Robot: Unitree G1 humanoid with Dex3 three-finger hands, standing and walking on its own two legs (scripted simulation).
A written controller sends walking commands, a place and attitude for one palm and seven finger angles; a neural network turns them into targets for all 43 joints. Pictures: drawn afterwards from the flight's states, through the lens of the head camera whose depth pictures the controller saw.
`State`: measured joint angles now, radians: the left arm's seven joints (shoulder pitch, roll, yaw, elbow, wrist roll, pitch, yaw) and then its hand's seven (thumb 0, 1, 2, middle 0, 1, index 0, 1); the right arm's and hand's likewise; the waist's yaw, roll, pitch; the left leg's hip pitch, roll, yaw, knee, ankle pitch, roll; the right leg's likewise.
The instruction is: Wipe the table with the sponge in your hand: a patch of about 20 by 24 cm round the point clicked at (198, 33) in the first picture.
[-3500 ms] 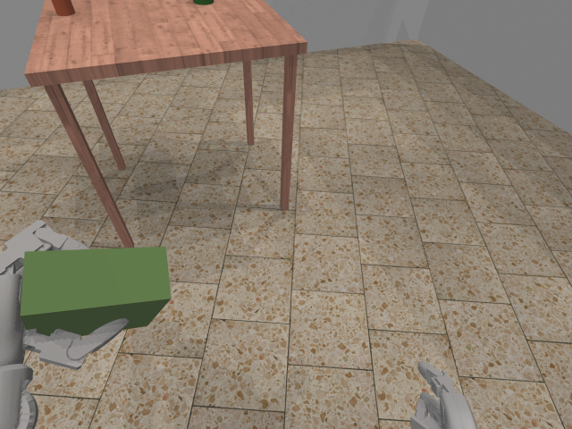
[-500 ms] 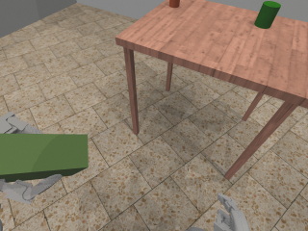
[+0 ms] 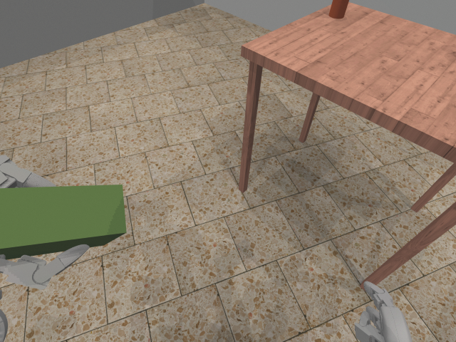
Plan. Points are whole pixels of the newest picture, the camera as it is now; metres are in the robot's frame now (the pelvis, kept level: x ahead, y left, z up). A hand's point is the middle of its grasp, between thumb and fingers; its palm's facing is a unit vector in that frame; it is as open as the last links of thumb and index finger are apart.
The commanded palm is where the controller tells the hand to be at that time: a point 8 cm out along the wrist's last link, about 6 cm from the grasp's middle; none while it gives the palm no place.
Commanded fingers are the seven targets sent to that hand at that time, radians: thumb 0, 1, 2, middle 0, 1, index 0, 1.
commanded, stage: walk to a spot facing it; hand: left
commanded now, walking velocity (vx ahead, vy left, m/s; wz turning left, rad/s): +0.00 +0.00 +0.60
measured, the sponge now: (77, 221) +0.23 +0.20 +0.18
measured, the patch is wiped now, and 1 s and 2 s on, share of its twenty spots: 0.00 0.00 0.00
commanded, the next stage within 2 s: turn to face it in 1.62 s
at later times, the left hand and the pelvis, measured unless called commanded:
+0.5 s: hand out of the picture +0.06 +0.25 +0.17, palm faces +0.63 -0.65 -0.43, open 9.9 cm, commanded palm +0.00 +0.27 +0.19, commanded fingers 0.00 0.10 1.30 -1.20 -1.60 -1.20 -1.60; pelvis -0.06 -0.04 +0.01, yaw +18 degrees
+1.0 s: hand out of the picture +0.07 +0.34 +0.19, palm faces +0.72 -0.56 -0.42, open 9.9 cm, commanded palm +0.00 +0.34 +0.19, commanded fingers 0.00 0.10 1.30 -1.20 -1.60 -1.20 -1.60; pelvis -0.02 +0.02 +0.01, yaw +26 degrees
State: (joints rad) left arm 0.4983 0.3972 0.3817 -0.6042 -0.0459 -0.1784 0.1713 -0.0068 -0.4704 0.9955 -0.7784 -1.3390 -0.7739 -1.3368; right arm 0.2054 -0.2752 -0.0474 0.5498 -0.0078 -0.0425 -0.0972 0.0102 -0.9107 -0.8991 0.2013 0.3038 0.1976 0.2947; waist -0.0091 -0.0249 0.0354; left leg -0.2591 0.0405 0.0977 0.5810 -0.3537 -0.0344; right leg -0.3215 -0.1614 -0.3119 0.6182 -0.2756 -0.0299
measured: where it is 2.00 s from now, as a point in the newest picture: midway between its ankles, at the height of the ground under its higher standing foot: (199, 341)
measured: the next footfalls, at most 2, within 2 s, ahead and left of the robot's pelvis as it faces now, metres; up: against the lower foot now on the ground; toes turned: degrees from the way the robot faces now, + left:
right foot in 0.38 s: -0.03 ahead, -0.13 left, +0.00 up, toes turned +7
left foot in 0.82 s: -0.01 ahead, +0.14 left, +0.00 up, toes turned +35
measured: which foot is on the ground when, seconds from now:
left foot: down 0.00-0.38, up 0.40-0.80, down 0.82-1.00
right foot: down 0.00-0.02, up 0.04-0.36, down 0.38-0.82, up 0.84-1.00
